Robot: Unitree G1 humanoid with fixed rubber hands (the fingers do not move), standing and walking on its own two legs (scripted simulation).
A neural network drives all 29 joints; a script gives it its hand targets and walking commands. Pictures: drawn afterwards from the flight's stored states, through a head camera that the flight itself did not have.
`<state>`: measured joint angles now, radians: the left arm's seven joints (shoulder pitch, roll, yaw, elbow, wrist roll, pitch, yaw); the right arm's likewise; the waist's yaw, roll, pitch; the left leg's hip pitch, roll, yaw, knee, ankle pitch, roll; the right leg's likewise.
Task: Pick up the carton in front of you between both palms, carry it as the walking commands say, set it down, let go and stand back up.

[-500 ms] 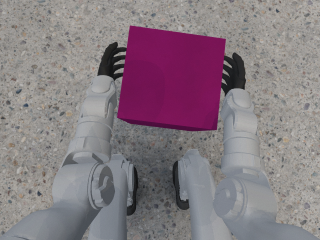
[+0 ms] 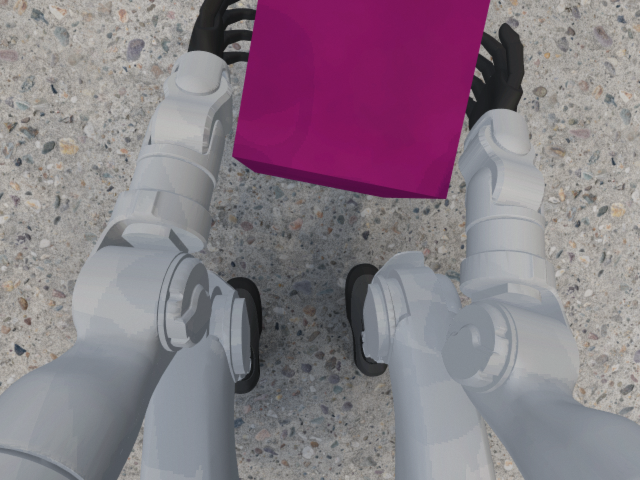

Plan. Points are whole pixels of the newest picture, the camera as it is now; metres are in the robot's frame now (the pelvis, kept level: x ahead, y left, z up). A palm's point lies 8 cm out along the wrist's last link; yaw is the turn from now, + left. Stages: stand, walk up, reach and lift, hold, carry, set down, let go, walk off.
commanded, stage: set down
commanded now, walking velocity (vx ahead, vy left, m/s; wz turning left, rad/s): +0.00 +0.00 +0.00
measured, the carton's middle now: (343, 103) +0.50 -0.06 -0.22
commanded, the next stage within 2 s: none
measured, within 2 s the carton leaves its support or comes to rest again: rests again in 0.88 s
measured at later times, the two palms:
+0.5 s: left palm (225, 71) +0.54 +0.08 -0.20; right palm (480, 108) +0.49 -0.22 -0.17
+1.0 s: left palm (233, 73) +0.54 +0.07 -0.21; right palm (483, 113) +0.48 -0.23 -0.19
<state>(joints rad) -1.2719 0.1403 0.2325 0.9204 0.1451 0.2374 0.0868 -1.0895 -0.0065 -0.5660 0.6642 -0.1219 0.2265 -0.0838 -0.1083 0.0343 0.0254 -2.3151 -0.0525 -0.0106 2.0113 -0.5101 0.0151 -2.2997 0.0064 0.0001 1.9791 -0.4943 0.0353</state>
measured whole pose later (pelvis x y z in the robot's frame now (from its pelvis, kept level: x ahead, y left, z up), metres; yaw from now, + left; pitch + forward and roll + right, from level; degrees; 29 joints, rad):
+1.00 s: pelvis +0.00 +0.00 -0.05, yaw -1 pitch +38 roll -3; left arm -1.44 0.22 0.15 1.16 0.11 0.14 0.04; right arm -1.26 -0.18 -0.51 0.99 -0.02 0.12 -0.02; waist -0.13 -0.01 0.25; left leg -2.33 -0.05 -0.01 2.21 -0.54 0.03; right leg -2.31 0.04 0.00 2.17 -0.52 0.06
